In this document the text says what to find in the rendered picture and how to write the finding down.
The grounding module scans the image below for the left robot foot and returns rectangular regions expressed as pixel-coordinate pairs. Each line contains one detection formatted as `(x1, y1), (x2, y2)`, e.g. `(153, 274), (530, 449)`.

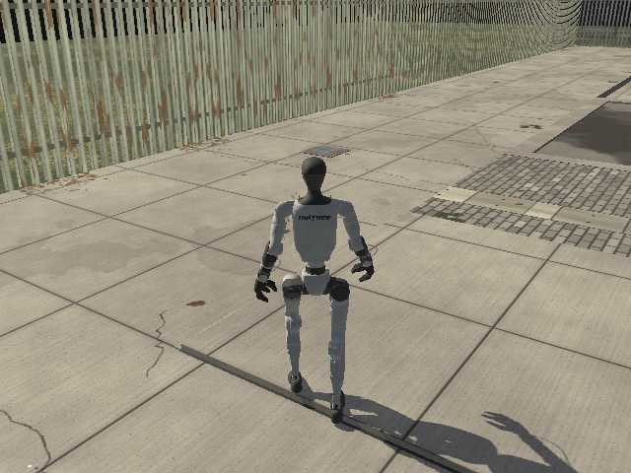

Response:
(288, 371), (303, 393)

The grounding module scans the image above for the right robot upper arm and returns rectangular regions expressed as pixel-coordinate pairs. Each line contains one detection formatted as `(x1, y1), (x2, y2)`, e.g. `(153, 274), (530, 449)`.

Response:
(335, 199), (364, 251)

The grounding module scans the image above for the left robot hand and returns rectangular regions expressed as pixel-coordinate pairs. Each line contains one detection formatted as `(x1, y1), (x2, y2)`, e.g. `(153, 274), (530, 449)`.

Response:
(254, 278), (277, 303)

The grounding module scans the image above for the left robot shin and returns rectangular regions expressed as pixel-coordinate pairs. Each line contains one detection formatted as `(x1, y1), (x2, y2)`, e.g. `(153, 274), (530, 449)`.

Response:
(285, 315), (301, 380)

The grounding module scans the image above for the robot right forearm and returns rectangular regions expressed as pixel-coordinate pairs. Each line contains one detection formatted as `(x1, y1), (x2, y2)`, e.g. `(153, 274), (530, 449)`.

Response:
(354, 236), (373, 267)

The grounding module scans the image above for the robot left forearm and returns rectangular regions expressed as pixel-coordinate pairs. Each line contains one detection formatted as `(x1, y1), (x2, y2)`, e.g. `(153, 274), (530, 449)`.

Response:
(256, 241), (277, 283)

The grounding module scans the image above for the left robot upper arm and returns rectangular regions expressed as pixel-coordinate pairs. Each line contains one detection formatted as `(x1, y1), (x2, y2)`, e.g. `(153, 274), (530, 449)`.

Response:
(267, 200), (294, 256)

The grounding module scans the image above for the right robot hand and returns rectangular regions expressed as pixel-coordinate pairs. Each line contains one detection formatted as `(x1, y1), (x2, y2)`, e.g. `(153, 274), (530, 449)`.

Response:
(351, 263), (375, 282)

